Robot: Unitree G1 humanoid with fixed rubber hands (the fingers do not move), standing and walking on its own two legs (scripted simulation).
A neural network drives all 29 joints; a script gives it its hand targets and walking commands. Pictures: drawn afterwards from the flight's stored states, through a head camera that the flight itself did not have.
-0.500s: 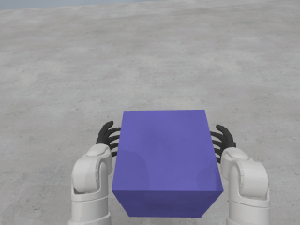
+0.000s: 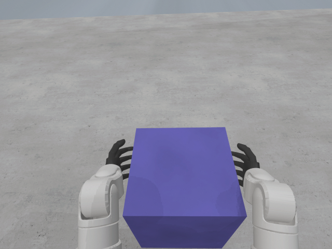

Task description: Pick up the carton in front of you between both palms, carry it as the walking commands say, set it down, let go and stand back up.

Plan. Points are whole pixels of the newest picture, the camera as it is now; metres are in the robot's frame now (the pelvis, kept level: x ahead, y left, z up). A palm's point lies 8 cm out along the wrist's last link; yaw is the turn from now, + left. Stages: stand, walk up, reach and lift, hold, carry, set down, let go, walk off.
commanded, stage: carry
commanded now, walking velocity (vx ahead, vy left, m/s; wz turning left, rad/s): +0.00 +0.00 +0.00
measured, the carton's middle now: (180, 190) +0.26 +0.00 +0.01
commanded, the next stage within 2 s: none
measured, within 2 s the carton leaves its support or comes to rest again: neither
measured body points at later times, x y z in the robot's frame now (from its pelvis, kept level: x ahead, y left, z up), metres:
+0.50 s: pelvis -0.04 +0.00 +0.00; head -0.07 +0.00 +0.45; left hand +0.24 +0.16 +0.06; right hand +0.23 -0.15 +0.05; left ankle -0.11 +0.09 -0.73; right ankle +0.04 -0.12 -0.73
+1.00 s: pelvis -0.05 +0.00 +0.00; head -0.06 +0.00 +0.45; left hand +0.26 +0.16 +0.04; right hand +0.25 -0.14 +0.03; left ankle -0.11 +0.09 -0.73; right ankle +0.04 -0.12 -0.73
